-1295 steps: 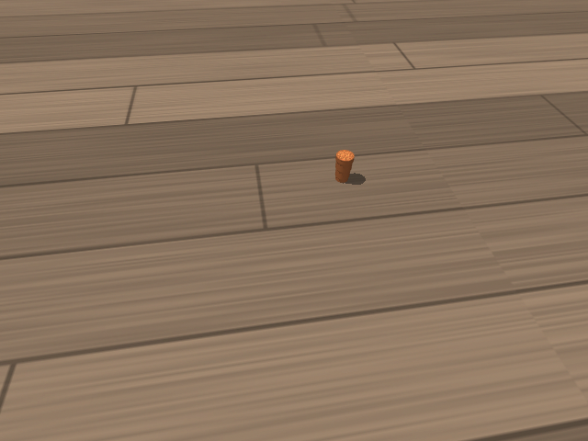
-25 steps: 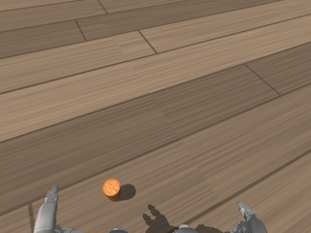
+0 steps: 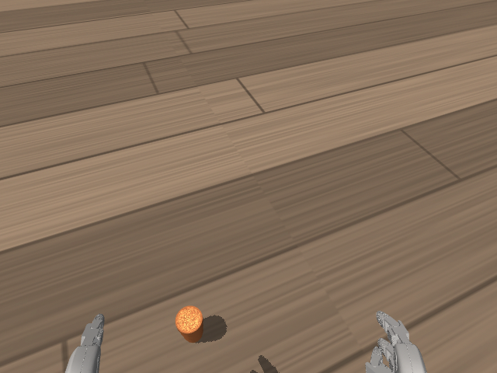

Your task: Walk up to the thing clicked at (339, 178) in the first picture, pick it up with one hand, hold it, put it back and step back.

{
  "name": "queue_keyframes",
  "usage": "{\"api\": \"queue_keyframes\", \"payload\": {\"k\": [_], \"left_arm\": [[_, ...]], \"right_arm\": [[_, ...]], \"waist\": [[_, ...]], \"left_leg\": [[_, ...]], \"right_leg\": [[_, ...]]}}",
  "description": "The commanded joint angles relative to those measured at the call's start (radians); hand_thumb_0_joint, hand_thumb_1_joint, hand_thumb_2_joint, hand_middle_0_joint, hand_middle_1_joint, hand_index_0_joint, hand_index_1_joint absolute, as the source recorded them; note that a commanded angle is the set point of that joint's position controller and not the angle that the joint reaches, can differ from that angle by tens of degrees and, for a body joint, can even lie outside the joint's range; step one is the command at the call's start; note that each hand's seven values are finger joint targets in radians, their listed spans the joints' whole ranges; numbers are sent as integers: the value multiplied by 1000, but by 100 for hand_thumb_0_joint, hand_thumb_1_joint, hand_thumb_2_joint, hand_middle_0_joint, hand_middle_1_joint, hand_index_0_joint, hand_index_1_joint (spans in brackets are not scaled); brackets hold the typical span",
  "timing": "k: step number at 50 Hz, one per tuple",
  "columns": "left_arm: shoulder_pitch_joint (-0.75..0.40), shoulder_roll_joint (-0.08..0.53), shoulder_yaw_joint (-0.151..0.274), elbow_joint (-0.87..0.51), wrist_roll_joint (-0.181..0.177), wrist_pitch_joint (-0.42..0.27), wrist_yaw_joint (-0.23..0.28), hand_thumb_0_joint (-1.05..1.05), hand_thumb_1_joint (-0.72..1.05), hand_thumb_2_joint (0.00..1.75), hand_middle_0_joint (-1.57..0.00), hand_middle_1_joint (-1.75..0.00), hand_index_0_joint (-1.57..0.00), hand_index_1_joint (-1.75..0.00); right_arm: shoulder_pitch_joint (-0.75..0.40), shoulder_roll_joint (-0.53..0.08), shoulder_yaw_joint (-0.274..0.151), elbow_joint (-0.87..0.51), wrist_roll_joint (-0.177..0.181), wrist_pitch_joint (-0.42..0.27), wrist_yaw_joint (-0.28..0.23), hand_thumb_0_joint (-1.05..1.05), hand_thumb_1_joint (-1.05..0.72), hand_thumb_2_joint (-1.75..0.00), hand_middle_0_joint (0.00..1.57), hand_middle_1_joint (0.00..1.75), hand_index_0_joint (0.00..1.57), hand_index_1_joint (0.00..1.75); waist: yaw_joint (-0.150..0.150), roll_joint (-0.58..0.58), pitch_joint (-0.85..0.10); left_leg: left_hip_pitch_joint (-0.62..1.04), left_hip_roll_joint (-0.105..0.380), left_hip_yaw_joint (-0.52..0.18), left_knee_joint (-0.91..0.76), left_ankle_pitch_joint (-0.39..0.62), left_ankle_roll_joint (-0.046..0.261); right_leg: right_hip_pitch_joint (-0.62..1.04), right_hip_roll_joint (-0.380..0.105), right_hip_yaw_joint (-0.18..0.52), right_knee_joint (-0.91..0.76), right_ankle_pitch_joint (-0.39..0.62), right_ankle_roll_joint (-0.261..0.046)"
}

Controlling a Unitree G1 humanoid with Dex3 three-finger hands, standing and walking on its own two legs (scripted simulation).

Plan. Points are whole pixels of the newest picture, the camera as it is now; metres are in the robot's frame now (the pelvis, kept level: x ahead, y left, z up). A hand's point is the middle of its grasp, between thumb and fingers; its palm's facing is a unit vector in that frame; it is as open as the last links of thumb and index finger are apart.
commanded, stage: home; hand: left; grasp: from the side
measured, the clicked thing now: (191, 326) +0.42 +0.18 -0.65
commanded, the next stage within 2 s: stand in 1.36 s
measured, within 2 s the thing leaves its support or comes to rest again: neither
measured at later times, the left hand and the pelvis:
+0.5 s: hand out of the picture +0.17 +0.17 -0.06, palm faces +0.09 -0.96 -0.28, open 17.6 cm; pelvis +0.01 -0.01 +0.00, yaw +0 degrees
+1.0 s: hand out of the picture +0.17 +0.17 -0.06, palm faces +0.10 -0.96 -0.28, open 17.5 cm; pelvis +0.00 -0.01 +0.00, yaw +0 degrees
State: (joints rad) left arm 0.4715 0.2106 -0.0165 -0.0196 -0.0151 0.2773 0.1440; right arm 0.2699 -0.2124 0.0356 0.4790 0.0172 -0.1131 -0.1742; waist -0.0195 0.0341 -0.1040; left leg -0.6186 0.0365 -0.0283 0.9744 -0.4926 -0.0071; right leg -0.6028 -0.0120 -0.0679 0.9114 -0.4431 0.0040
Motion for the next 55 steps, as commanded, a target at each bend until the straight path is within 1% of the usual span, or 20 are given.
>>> {"api": "queue_keyframes", "payload": {"k": [1,5,6,10,16,21,24,25,28,31,33,37,38,39,46,47,48,51,52,55], "left_arm": [[-45,97,52,-208,11,-55,14,0,-58,4,-5,-5,-5,-5],[-19,101,66,-156,10,-54,11,0,-58,4,-5,-5,-5,-5],[9,82,51,-121,11,-52,7,0,-60,2,-4,-5,-4,-5],[-51,122,79,-208,10,-62,7,0,-57,5,-5,-5,-5,-5],[-25,103,67,-163,10,-59,3,0,-58,4,-5,-5,-5,-5],[9,85,55,-133,10,-54,0,0,-59,3,-4,-5,-4,-5],[-53,126,80,-215,10,-61,5,0,-58,4,-5,-5,-5,-5],[-34,119,78,-176,12,-57,5,0,-59,3,-4,-5,-4,-5],[-18,69,44,-106,8,-50,-1,0,-58,4,-5,-5,-5,-5],[-60,123,81,-196,10,-61,2,0,-59,3,-5,-5,-5,-5],[-17,84,53,-129,8,-53,-2,0,-59,3,-4,-5,-4,-5],[-43,108,72,-166,10,-57,0,0,-59,3,-4,-5,-5,-5],[-23,82,53,-136,9,-54,-2,0,-57,4,-5,-5,-5,-5],[-44,94,62,-170,9,-58,-1,0,-56,5,-5,-6,-5,-6],[-41,102,67,-164,11,-61,-1,0,-56,5,-5,-5,-5,-5],[-2,73,51,-122,10,-56,-2,0,-57,4,-5,-5,-5,-5],[-52,118,82,-203,10,-65,2,0,-57,5,-5,-5,-5,-5],[-6,74,49,-121,11,-56,-1,0,-56,5,-5,-6,-5,-5],[-63,106,66,-182,11,-62,2,0,-56,5,-5,-5,-5,-5],[-41,99,66,-155,12,-62,-1,0,-57,4,-5,-5,-5,-5]], "right_arm": [[-59,-116,-56,-147,-4,-56,-15,0,-90,-90,20,30,20,30],[-56,-110,-53,-140,-3,-54,-12,0,-90,-90,20,30,20,30],[-60,-108,-51,-141,-3,-54,-11,0,-90,-90,20,30,20,30],[-65,-118,-61,-152,-3,-58,-14,0,-90,-90,20,30,20,30],[-58,-107,-54,-135,-3,-61,-15,0,-90,-90,20,30,20,30],[-48,-109,-56,-124,-2,-60,-19,0,-90,-90,20,30,20,30],[-54,-119,-65,-129,-2,-60,-20,0,-90,-90,20,30,20,30],[-54,-118,-64,-127,-3,-59,-22,0,-90,-90,20,30,20,30],[-57,-106,-53,-117,-4,-62,-18,0,-90,-90,20,30,20,30],[-63,-116,-62,-123,-2,-62,-16,0,-90,-90,20,30,20,30],[-59,-109,-55,-120,-2,-65,-15,0,-90,-90,20,30,20,30],[-65,-114,-61,-125,-3,-69,-13,0,-90,-90,20,30,20,30],[-64,-108,-56,-124,-3,-68,-12,0,-90,-90,20,30,20,30],[-59,-117,-65,-129,-4,-70,-15,0,-90,-90,20,30,20,30],[-62,-114,-60,-128,-5,-70,-15,0,-90,-90,20,30,20,30],[-61,-105,-54,-122,-4,-70,-14,0,-90,-90,20,30,20,30],[-61,-114,-63,-127,-5,-71,-16,0,-90,-90,20,30,20,30],[-54,-104,-55,-117,-6,-71,-17,0,-90,-90,20,30,20,30],[-55,-109,-58,-120,-6,-72,-20,0,-90,-90,20,30,20,30],[-59,-108,-56,-120,-6,-73,-19,0,-90,-90,20,30,20,30]], "waist": [[-7,21,-111],[-4,1,-72],[-10,-22,-74],[-3,-9,-124],[-9,-31,-99],[-10,-28,-131],[-3,5,-155],[-9,-11,-148],[-18,-36,-69],[3,21,-93],[-6,3,-77],[-2,-4,-100],[-9,-8,-76],[-16,-28,-118],[-7,-19,-105],[-2,-25,-95],[1,-1,-131],[-11,-14,-99],[-10,-5,-110],[-5,-15,-81]], "left_leg": [[73,-29,7,-178,232,7],[44,-32,11,-181,195,11],[46,-32,12,-178,200,12],[59,-37,24,-160,221,16],[50,-39,31,-152,207,21],[75,-35,28,-147,277,18],[96,-32,25,-147,319,13],[93,-34,28,-143,318,16],[58,-34,26,-160,249,18],[76,-31,22,-183,229,10],[77,-32,21,-177,244,11],[80,-32,20,-179,230,12],[70,-33,23,-175,228,13],[91,-30,21,-166,262,15],[67,-34,20,-172,218,15],[70,-33,20,-176,223,15],[81,-32,20,-172,248,13],[73,-33,24,-163,257,14],[77,-32,23,-168,248,14],[65,-32,23,-177,203,15]], "right_leg": [[90,33,-3,-142,183,-17],[74,32,-2,-158,153,-13],[75,32,-3,-162,159,-10],[103,23,11,-165,193,-5],[96,17,22,-179,191,0],[112,22,16,-155,256,-4],[126,24,10,-146,291,-6],[127,22,14,-152,298,-3],[92,24,10,-165,230,-2],[93,27,4,-160,190,-12],[89,29,2,-160,204,-9],[101,29,4,-160,192,-10],[89,27,6,-165,195,-9],[105,27,7,-158,229,-7],[99,26,6,-163,184,-9],[102,26,5,-160,187,-10],[114,26,7,-154,211,-12],[102,26,6,-156,226,-7],[100,26,6,-156,218,-8],[87,26,6,-170,169,-9]]}}
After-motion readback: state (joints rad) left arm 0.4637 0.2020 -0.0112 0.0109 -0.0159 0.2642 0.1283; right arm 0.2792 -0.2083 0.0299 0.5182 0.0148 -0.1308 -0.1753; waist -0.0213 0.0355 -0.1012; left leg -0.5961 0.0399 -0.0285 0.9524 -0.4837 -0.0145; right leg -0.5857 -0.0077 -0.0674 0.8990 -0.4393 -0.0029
